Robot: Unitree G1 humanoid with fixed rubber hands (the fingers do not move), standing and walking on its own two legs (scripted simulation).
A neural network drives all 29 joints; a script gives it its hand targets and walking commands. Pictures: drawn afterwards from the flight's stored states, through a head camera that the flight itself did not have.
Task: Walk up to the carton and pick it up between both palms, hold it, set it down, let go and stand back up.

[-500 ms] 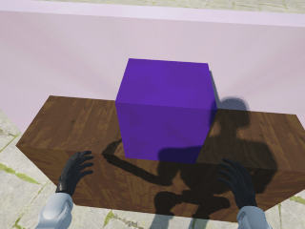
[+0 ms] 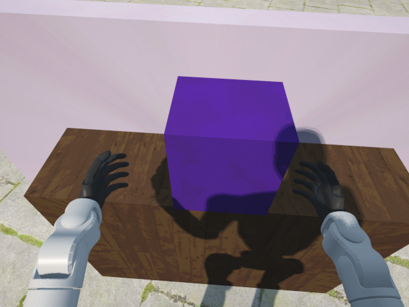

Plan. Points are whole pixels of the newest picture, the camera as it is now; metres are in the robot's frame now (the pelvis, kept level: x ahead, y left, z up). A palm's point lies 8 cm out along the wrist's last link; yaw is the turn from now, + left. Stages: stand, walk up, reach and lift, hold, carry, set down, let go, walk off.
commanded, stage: reach and lift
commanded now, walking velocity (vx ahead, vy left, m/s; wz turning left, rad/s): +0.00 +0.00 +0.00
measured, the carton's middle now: (224, 149) +0.45 +0.01 +0.05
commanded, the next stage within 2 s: none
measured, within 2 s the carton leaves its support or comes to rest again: neither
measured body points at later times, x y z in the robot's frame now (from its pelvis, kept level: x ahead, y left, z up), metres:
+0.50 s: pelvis -0.02 -0.02 +0.00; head +0.00 +0.00 +0.45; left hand +0.37 +0.24 +0.15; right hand +0.41 -0.19 +0.15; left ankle -0.02 +0.09 -0.75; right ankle +0.00 -0.12 -0.75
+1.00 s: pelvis +0.00 -0.01 +0.00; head +0.03 +0.00 +0.45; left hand +0.42 +0.24 +0.19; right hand +0.45 -0.19 +0.18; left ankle -0.02 +0.09 -0.75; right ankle +0.00 -0.12 -0.75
